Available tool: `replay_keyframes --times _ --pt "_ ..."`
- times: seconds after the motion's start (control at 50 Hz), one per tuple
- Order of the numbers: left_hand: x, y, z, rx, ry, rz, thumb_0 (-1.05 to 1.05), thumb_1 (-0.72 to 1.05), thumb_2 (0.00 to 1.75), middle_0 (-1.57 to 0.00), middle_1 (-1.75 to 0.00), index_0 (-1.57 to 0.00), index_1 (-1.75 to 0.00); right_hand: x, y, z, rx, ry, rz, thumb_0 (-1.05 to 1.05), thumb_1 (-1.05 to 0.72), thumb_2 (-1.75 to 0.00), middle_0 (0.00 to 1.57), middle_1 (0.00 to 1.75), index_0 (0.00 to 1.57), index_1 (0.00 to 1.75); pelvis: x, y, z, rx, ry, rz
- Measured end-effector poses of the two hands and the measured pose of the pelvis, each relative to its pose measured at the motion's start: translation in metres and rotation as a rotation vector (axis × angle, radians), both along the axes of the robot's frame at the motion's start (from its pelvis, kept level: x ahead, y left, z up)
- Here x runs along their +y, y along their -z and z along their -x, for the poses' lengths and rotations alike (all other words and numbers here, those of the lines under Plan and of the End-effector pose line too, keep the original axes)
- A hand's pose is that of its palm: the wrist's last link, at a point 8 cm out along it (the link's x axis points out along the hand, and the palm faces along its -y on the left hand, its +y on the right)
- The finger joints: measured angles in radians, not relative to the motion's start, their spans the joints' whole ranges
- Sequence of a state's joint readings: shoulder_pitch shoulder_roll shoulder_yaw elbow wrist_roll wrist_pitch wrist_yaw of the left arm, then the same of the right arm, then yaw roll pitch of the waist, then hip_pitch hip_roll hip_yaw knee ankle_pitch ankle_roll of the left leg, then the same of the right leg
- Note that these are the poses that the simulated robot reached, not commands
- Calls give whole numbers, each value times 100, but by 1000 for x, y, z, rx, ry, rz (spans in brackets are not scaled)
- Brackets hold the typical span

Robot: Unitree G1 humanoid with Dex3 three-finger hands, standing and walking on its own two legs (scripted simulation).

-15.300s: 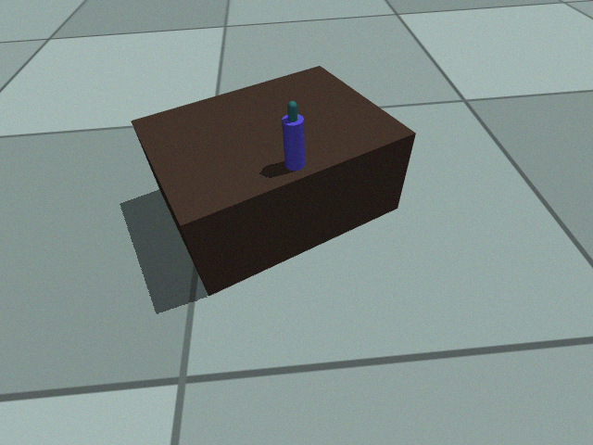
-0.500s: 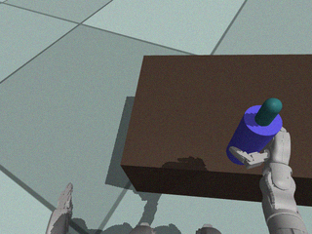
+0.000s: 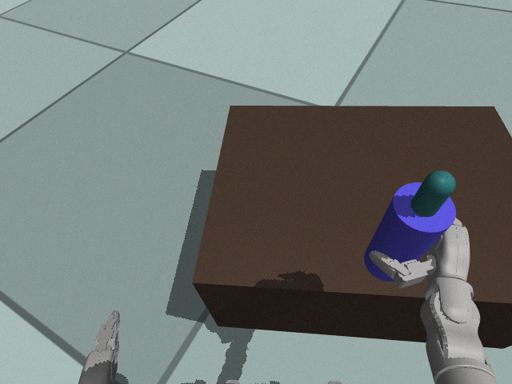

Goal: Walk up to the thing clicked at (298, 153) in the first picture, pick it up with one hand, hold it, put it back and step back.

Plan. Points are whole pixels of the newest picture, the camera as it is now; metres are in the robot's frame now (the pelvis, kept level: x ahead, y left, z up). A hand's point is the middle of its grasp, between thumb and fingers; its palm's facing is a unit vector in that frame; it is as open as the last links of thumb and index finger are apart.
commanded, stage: lift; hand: right
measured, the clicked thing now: (408, 228) +0.34 -0.17 +0.07
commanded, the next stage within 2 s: hold in 0.02 s
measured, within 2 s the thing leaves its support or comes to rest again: neither
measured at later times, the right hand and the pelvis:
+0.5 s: hand (405, 238) +0.33 -0.17 +0.06, palm faces +0.21 +0.98 -0.01, open 10.4 cm; pelvis +0.00 +0.00 +0.01, yaw +0 degrees
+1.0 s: hand (408, 239) +0.33 -0.18 +0.06, palm faces +0.23 +0.97 -0.01, open 10.4 cm; pelvis +0.00 +0.00 +0.02, yaw +0 degrees
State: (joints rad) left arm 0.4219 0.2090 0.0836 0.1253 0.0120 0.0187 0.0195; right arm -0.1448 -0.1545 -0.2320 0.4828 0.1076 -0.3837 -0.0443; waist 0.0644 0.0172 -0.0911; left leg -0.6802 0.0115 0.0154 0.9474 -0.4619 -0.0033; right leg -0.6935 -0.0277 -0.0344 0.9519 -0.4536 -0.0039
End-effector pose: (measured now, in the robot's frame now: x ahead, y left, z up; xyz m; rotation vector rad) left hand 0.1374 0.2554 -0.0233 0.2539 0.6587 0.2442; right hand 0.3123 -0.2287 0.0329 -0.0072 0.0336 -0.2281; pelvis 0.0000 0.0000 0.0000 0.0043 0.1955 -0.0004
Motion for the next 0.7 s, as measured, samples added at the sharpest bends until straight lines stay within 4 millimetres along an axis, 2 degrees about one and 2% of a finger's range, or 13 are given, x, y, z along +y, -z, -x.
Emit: replay_keyframes --times 0.2,0.38,0.52,0.7 --pt "-2 -4 -3 -13 1 11 -1 -53 5 -4 -5 -5 -6 4 -11 5 -3 -10 1 -2 52 -110 68 109 75 113 0 -6 0 -23 -1 2" --pt "5 4 0 22 -29 15 -1 -53 5 -4 -5 -5 -6 3 -19 11 -11 -1 5 -2 53 -110 68 109 75 113 0 -9 0 -38 -1 4" --pt "2 -2 -5 -5 -20 22 -1 -53 5 -5 -5 -5 -6 8 -27 11 -15 -14 -1 -2 53 -110 68 109 75 113 1 -12 0 -55 1 6" --pt "6 2 2 19 -41 24 -1 -52 5 -5 -6 -5 -6 9 -25 12 5 -10 -8 -2 53 -110 68 109 75 113 2 -15 3 -61 -1 7"
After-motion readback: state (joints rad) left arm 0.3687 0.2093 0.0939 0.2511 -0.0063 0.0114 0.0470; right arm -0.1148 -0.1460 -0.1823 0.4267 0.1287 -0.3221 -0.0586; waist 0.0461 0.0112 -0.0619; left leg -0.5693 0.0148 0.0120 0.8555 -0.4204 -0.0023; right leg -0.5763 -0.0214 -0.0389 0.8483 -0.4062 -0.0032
